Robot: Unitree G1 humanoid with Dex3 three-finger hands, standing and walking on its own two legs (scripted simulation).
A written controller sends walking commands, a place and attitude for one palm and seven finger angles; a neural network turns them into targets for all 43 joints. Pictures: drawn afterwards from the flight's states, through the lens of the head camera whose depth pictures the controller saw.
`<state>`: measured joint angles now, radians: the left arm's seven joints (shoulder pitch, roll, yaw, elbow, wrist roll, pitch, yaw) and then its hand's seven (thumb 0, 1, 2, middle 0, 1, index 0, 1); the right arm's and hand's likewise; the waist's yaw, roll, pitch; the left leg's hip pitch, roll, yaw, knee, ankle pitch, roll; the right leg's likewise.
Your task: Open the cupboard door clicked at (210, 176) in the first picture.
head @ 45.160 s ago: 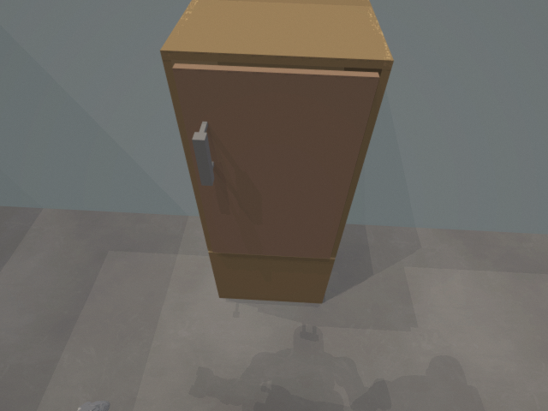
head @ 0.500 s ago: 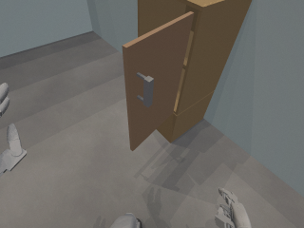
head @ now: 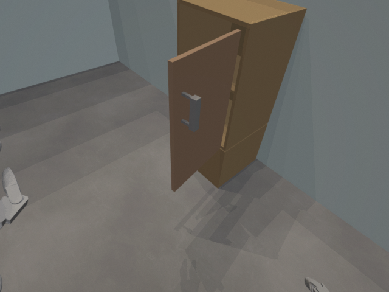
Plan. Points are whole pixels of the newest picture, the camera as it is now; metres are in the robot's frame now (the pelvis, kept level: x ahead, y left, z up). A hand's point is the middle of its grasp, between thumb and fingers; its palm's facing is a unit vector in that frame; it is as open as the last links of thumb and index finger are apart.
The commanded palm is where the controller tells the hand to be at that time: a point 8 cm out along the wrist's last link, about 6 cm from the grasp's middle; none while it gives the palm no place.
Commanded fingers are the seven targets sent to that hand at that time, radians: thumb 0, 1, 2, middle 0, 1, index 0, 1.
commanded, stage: stop stepping back and stand still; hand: left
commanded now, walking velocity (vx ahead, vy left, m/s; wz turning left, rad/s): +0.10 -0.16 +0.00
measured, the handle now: (189, 111) +0.64 +0.05 +0.03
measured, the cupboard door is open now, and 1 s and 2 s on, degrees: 100 100 100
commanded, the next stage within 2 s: let the arm hang, fingers relaxed in 1.20 s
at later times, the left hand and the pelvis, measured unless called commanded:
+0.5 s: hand (46, 194) +0.22 +0.25 +0.17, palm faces +0.42 -0.79 -0.44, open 7.5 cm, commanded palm +0.16 +0.28 +0.19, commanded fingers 0.00 0.90 0.90 -0.20 -0.30 -0.20 -0.30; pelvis +0.01 -0.01 +0.01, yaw -1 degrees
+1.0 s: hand (34, 200) +0.21 +0.26 +0.17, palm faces +0.40 -0.79 -0.47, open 7.5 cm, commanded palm +0.15 +0.30 +0.19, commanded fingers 0.00 0.90 0.90 -0.20 -0.30 -0.20 -0.30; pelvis +0.01 +0.00 +0.02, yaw -1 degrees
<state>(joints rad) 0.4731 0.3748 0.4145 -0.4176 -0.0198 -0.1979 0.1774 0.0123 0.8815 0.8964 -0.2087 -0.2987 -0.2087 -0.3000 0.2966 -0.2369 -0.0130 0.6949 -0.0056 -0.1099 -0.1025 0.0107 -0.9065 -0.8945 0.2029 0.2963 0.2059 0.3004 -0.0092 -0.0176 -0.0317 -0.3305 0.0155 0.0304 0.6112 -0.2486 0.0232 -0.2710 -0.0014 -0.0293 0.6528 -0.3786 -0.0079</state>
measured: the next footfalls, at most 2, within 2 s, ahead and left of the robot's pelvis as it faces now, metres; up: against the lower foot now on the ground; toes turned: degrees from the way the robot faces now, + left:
none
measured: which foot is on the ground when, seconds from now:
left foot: down 0.00-1.00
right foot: down 0.00-1.00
